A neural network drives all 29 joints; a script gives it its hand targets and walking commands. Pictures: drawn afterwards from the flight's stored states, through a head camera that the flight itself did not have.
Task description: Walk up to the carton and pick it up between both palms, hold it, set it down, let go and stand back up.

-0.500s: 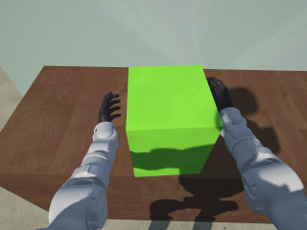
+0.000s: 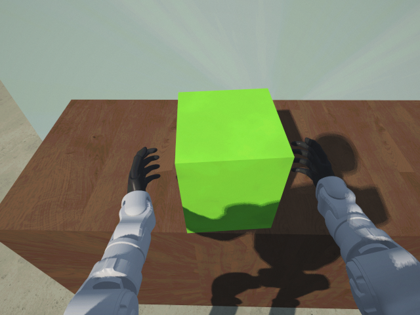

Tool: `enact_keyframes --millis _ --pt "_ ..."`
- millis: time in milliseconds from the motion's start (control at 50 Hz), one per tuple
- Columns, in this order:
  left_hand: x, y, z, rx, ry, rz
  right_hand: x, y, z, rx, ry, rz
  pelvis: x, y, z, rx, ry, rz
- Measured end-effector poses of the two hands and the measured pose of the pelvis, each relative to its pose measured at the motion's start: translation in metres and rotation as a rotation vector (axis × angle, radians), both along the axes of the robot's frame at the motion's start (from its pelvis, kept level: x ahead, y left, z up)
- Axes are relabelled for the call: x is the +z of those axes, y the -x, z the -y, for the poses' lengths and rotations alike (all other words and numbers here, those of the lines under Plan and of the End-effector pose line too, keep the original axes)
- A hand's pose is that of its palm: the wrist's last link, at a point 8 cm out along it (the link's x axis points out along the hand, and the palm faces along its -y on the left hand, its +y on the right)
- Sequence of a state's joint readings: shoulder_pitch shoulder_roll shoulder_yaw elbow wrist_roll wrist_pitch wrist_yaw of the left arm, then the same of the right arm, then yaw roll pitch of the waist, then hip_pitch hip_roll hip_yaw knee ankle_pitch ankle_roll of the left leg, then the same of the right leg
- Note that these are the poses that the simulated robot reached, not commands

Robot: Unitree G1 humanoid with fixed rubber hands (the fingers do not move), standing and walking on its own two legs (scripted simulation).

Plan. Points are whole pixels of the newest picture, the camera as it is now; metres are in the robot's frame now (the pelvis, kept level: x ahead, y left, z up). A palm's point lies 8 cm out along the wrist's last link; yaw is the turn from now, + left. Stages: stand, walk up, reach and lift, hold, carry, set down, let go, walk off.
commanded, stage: set down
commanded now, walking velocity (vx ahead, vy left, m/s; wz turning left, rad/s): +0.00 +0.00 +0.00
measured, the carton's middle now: (226, 162) +0.45 +0.01 +0.03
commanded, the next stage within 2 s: none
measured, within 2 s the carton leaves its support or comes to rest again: neither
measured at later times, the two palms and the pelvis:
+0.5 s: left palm (124, 230) +0.28 +0.20 +0.03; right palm (337, 219) +0.32 -0.21 +0.01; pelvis +0.00 -0.01 +0.00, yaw +1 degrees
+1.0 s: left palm (114, 270) +0.21 +0.20 +0.02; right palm (345, 262) +0.24 -0.20 +0.01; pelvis -0.01 -0.01 +0.00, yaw +1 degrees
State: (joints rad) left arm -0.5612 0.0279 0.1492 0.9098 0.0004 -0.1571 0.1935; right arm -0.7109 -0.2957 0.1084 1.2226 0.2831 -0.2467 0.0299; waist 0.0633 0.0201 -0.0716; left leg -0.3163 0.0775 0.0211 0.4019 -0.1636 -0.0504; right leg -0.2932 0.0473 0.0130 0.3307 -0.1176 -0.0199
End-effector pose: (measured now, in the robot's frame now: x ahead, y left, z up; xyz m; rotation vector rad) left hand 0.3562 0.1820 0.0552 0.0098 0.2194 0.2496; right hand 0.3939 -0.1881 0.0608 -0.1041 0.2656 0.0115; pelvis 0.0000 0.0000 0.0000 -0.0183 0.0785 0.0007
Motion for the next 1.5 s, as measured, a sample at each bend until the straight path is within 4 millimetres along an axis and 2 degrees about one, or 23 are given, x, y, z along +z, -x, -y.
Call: enact_keyframes --millis 160,340,500,640,740,880,1040,1300,1500 --pt "-0.011 0.02 -0.008 0.027 0.007 -0.015 -0.021 0.023 0.007 -0.004 -0.006 -0.039 0.0 0.003 0.0 0.0 0.0 0.004" --pt "-0.015 0.041 -0.012 0.018 -0.007 0.003 -0.032 0.04 0.017 0.014 -0.01 -0.02 0.0 -0.001 0.001 0.004 0.0 -0.002" --pt "-0.03 0.08 -0.016 0.034 0.001 -0.033 -0.047 0.075 0.026 0.02 -0.02 -0.02 0.0 -0.003 0.007 0.019 -0.002 -0.006" --pt "-0.024 0.107 -0.014 0.037 -0.01 -0.017 -0.048 0.107 0.023 0.029 -0.061 0.009 0.001 0.002 0.011 0.023 -0.006 0.0" --pt "-0.024 0.124 -0.013 0.036 -0.011 -0.036 -0.053 0.129 0.02 0.026 -0.089 -0.008 0.001 0.005 0.013 0.024 -0.008 0.004" --pt "-0.026 0.141 -0.01 0.039 0.009 -0.055 -0.05 0.15 0.019 0.01 -0.109 -0.007 0.001 0.007 0.015 0.023 -0.011 0.007" --pt "-0.035 0.152 -0.015 0.043 0.013 -0.115 -0.051 0.159 0.016 -0.005 -0.115 -0.038 0.001 0.004 0.014 0.02 -0.012 0.003" --pt "-0.045 0.142 -0.021 0.021 0.006 -0.173 -0.067 0.16 0.016 -0.037 -0.11 -0.122 0.002 -0.015 0.007 0.011 -0.013 -0.017" --pt "-0.06 0.156 -0.031 0.012 -0.007 -0.238 -0.074 0.164 0.021 -0.058 -0.091 -0.146 0.002 -0.031 0.003 0.011 -0.013 -0.024"
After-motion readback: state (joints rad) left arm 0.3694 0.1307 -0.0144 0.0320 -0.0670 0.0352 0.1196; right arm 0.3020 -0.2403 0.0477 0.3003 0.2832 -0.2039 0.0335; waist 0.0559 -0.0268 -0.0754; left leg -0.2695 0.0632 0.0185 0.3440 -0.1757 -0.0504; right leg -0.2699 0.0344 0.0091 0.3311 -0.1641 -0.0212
